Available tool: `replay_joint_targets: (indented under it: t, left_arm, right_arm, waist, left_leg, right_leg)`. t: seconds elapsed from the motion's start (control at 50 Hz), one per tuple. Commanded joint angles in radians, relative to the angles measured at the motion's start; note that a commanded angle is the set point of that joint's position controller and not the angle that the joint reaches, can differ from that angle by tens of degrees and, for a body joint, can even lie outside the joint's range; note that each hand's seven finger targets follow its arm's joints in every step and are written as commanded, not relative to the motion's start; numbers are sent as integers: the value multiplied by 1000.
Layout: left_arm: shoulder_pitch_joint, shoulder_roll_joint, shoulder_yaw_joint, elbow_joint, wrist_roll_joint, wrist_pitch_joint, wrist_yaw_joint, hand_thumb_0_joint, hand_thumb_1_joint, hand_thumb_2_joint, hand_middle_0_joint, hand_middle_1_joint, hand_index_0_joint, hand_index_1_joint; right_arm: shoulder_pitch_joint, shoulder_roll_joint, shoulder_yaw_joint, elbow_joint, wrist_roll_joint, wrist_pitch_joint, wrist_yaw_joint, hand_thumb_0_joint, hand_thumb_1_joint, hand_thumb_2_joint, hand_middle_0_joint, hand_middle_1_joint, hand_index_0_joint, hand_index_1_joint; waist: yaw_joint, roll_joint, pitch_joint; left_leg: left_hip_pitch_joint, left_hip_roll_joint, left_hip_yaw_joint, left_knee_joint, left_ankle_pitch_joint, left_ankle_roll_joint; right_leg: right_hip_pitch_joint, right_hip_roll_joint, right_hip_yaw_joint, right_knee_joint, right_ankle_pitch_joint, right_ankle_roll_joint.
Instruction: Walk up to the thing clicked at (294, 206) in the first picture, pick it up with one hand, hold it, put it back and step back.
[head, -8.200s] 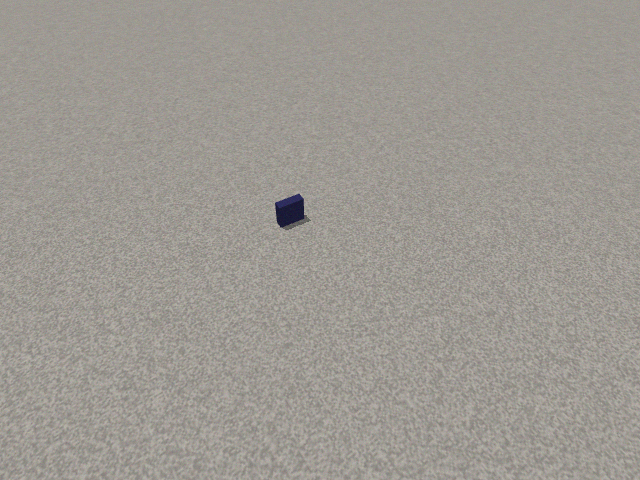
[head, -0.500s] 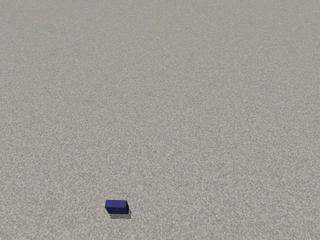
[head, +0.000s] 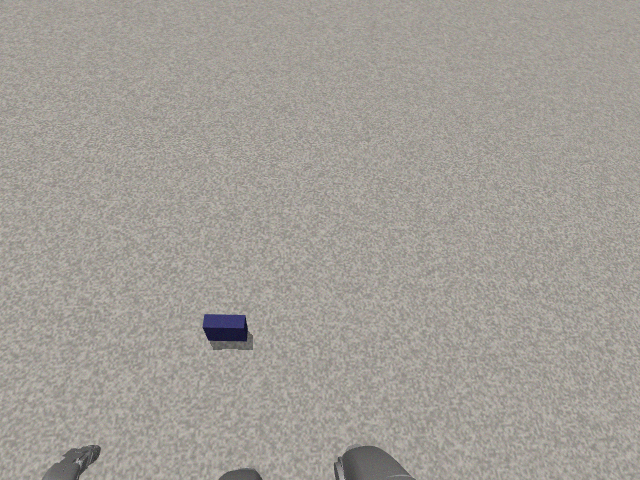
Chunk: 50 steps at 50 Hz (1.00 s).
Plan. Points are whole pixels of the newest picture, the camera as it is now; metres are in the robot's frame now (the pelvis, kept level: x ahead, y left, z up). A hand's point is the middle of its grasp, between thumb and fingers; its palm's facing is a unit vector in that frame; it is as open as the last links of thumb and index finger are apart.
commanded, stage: walk up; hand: left
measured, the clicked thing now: (226, 328) +0.54 +0.22 -0.71
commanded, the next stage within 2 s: stand in 1.78 s
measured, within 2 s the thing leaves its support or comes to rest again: neither
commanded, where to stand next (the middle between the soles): +0.13 -0.01 m, yaw -1 degrees
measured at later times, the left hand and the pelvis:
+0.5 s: hand out of the picture +0.00 +0.24 -0.15, palm faces +0.04 -0.92 -0.39, open 7.4 cm; pelvis -0.13 -0.02 -0.01, yaw +3 degrees
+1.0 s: hand out of the picture -0.19 +0.21 -0.15, palm faces +0.04 -0.92 -0.39, open 7.4 cm; pelvis -0.24 -0.06 +0.00, yaw +1 degrees
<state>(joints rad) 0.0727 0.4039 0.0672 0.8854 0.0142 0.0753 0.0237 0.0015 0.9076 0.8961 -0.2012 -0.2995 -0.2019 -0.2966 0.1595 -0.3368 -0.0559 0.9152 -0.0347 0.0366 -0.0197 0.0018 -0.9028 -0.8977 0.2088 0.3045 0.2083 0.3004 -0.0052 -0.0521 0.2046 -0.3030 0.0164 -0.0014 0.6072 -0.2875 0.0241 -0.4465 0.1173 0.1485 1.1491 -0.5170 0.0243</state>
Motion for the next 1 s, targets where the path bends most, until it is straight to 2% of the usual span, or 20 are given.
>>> replay_joint_targets:
  t: [0.0, 0.12, 0.14, 0.16, 0.18, 0.26, 0.38, 0.44, 0.48, 0.5, 0.52, 0.58, 0.7, 0.74, 0.76, 0.78, 0.8, 0.82, 0.88, 0.98]
  left_arm:
    - [18, 156, 48, -109, 6, -23, 5, 0, 900, 900, -200, -300, -200, -300]
    - [168, 147, 68, -63, 19, -41, -9, 0, 900, 900, -200, -300, -200, -300]
    - [175, 202, 82, -77, 30, -46, -10, 0, 900, 900, -200, -300, -200, -300]
    - [136, 286, 102, -97, 15, -42, -16, 0, 900, 900, -200, -300, -200, -300]
    - [103, 311, 102, -129, 24, -49, -14, 0, 900, 900, -200, -300, -200, -300]
    - [-15, 191, 77, -178, 24, -47, 2, 0, 900, 900, -200, -300, -200, -300]
    - [80, 186, 72, -207, 29, -34, 13, 0, 900, 900, -200, -300, -200, -300]
    - [61, 195, 67, -221, 8, -19, 0, 0, 900, 900, -200, -300, -200, -300]
    - [87, 125, 45, -240, 0, -16, -9, 0, 900, 900, -200, -300, -200, -300]
    - [-6, 168, 69, -245, 6, -14, 7, 0, 900, 900, -200, -300, -200, -300]
    - [-20, 181, 76, -233, 13, -7, 11, 0, 900, 900, -200, -300, -200, -300]
    - [99, 173, 75, -170, -3, -13, 1, 0, 900, 900, -200, -300, -200, -300]
    - [94, 151, 57, -125, 8, -65, -28, 0, 900, 900, -200, -300, -200, -300]
    - [195, 133, 61, -55, 8, -83, -22, 0, 900, 900, -200, -300, -200, -300]
    - [228, 168, 73, -30, 17, -95, -15, 0, 900, 900, -200, -300, -200, -300]
    - [238, 218, 85, -24, 30, -105, -12, 0, 900, 900, -200, -300, -200, -300]
    - [160, 305, 95, -62, 30, -107, -12, 0, 900, 900, -200, -300, -200, -300]
    - [79, 328, 94, -82, 32, -108, -13, 0, 900, 900, -200, -300, -200, -300]
    - [13, 237, 73, -74, 27, -120, -9, 0, 900, 900, -200, -300, -200, -300]
    - [95, 236, 71, -43, 24, -117, -20, 0, 900, 900, -200, -300, -200, -300]
  right_arm:
    - [42, -297, -74, -100, 10, -26, -32, 0, -900, -900, 200, 300, 200, 300]
    - [-32, -303, -61, -144, 21, -2, -18, 0, -900, -900, 200, 300, 200, 300]
    - [-35, -272, -51, -161, 30, -4, -15, 0, -900, -900, 200, 300, 200, 300]
    - [-69, -219, -39, -177, 40, -5, -20, 0, -900, -900, 200, 300, 200, 300]
    - [-72, -236, -52, -167, 37, 2, -32, 0, -900, -900, 200, 300, 200, 300]
    - [29, -245, -41, -125, 43, -10, -31, 0, -900, -900, 200, 300, 200, 300]
    - [45, -219, -36, -150, 18, -26, -29, 0, -900, -900, 200, 300, 200, 300]
    - [116, -215, -46, -122, 10, -41, -24, 0, -900, -900, 200, 300, 200, 300]
    - [55, -370, -83, -152, -2, -44, -19, 0, -900, -900, 200, 300, 200, 300]
    - [63, -425, -93, -166, 2, -43, -16, 0, -900, -900, 200, 300, 200, 300]
    - [53, -392, -94, -161, 0, -45, -22, 0, -900, -900, 200, 300, 200, 300]
    - [-42, -300, -63, -173, -1, -47, -34, 0, -900, -900, 200, 300, 200, 300]
    - [17, -296, -63, -159, -12, -43, -5, 0, -900, -900, 200, 300, 200, 300]
    - [-22, -306, -59, -162, -7, -25, 5, 0, -900, -900, 200, 300, 200, 300]
    - [-10, -272, -47, -162, 1, -21, 7, 0, -900, -900, 200, 300, 200, 300]
    - [8, -208, -28, -171, 10, -20, 10, 0, -900, -900, 200, 300, 200, 300]
    - [-33, -197, -29, -185, 15, -18, 4, 0, -900, -900, 200, 300, 200, 300]
    - [-42, -259, -52, -152, 16, -17, 0, 0, -900, -900, 200, 300, 200, 300]
    - [18, -241, -46, -98, 26, -30, 11, 0, -900, -900, 200, 300, 200, 300]
    - [22, -223, -39, -73, 11, -61, 27, 0, -900, -900, 200, 300, 200, 300]
  waist:
    - [-37, 192, -270]
    - [27, 193, -311]
    - [30, 77, -294]
    - [45, -149, -240]
    - [60, -194, -207]
    - [-4, -80, -178]
    - [49, -150, -260]
    - [6, -88, -313]
    - [29, 213, -300]
    - [-44, 265, -286]
    - [-36, 197, -252]
    - [46, 158, -212]
    - [-28, 261, -232]
    - [29, 263, -230]
    - [44, 182, -236]
    - [32, 12, -221]
    - [50, -100, -185]
    - [45, -73, -102]
    - [-1, -53, -72]
    - [34, -128, -138]
  left_leg:
    - [354, 259, -251, -77, 677, 216]
    - [97, 189, -182, 14, 424, 108]
    - [-45, 109, -153, 87, 255, 48]
    - [-145, -93, -50, 263, -100, -11]
    - [-129, -96, -97, 508, -377, -22]
    - [-154, -125, -147, 614, -242, -33]
    - [-136, -41, -52, 180, -255, -38]
    - [31, -39, 7, -210, 106, -16]
    - [220, 293, -432, -209, 459, 149]
    - [93, 427, -544, -212, 604, 290]
    - [30, 410, -495, -208, 581, 297]
    - [73, 262, -236, -146, 529, 208]
    - [131, 189, -195, -160, 24, 181]
    - [27, 164, -152, -87, -19, 146]
    - [-59, 126, -122, 4, -12, 100]
    - [-202, 51, -95, 128, -123, 37]
    - [-196, -31, -111, 226, -288, -13]
    - [-79, -10, -187, 340, -285, -29]
    - [-98, -32, -147, 323, -169, -28]
    - [-20, -30, -42, -27, -175, -30]
  right_leg:
    - [-50, -61, -22, -205, -8, 16]
    - [313, -106, -115, -730, 325, -55]
    - [357, -213, 55, -726, 423, -103]
    - [270, -391, 257, -769, 563, -247]
    - [140, -518, 378, -788, 686, -350]
    - [183, -336, 70, -670, 794, -247]
    - [420, -365, 84, -582, 866, -242]
    - [387, -305, 23, -446, 797, -170]
    - [-7, -81, -95, -249, 216, -53]
    - [17, -46, -36, -60, -156, -32]
    - [20, -33, 49, 84, -140, -35]
    - [-22, -30, 50, 147, -9, -37]
    - [137, -88, -122, -451, -13, -11]
    - [304, -72, -179, -739, 133, -36]
    - [395, -83, -118, -782, 199, -53]
    - [423, -222, 153, -827, 53, -93]
    - [182, -450, 418, -915, -151, -226]
    - [-30, -503, 472, -929, -199, -285]
    - [58, -360, 197, -861, -51, -208]
    - [223, -344, 120, -784, 157, -188]
